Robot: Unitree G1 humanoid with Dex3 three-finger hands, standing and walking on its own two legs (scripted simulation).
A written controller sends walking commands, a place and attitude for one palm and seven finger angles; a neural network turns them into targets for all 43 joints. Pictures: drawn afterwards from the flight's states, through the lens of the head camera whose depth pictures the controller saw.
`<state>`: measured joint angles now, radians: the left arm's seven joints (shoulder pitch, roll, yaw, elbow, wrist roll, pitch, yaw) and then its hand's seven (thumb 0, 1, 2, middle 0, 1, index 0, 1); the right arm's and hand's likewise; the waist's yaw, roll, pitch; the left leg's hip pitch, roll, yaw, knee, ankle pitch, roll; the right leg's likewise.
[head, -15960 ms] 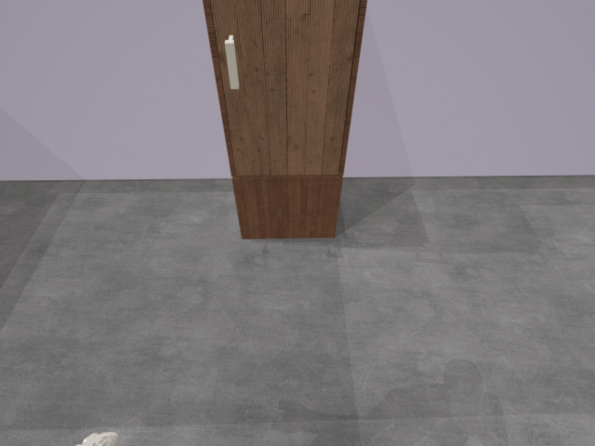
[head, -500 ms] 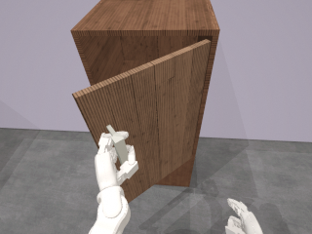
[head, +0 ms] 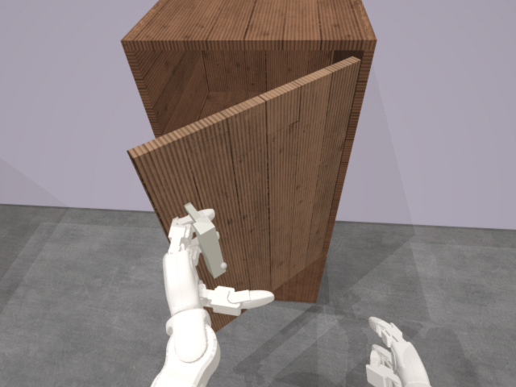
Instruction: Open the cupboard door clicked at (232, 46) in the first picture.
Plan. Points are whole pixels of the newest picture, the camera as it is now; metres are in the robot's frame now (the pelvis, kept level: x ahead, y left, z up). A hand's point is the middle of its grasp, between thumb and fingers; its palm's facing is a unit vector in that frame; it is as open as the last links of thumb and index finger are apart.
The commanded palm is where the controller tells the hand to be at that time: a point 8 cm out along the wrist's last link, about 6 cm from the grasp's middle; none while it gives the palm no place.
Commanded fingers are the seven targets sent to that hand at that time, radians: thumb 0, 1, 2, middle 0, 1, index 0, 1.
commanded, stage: open thumb and fingers to let go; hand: left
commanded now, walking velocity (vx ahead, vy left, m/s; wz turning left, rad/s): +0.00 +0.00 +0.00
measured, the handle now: (204, 240) +0.32 +0.10 +0.08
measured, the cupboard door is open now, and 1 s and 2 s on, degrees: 41 46 45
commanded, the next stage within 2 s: slide the hand sideways off the handle in 0.18 s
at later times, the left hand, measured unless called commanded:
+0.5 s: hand (227, 300) +0.22 +0.05 +0.08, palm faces -0.19 -0.98 +0.00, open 16.2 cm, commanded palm +0.22 +0.10 +0.08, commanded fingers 0.00 -0.50 0.30 -0.15 -0.30 -0.15 -0.30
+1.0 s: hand (200, 318) +0.20 +0.08 +0.08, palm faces -0.10 -1.00 +0.02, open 16.2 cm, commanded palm +0.17 +0.14 +0.08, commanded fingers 0.00 -0.50 0.30 -0.15 -0.30 -0.15 -0.30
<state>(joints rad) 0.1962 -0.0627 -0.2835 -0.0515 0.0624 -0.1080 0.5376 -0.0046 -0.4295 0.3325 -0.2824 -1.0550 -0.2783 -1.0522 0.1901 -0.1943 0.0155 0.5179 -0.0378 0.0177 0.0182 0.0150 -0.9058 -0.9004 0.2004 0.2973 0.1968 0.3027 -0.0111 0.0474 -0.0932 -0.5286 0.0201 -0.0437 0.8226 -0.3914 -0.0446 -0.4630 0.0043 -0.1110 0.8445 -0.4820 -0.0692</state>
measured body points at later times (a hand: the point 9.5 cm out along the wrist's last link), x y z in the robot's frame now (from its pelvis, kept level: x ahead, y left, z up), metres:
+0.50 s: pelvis -0.02 +0.03 -0.01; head +0.00 +0.01 +0.44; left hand +0.23 +0.11 +0.08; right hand +0.16 -0.19 -0.09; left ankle +0.02 +0.15 -0.70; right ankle -0.03 -0.07 -0.70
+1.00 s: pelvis -0.01 +0.03 -0.01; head +0.01 +0.01 +0.44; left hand +0.20 +0.14 +0.09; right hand +0.16 -0.19 -0.08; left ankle +0.02 +0.15 -0.70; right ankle -0.03 -0.07 -0.70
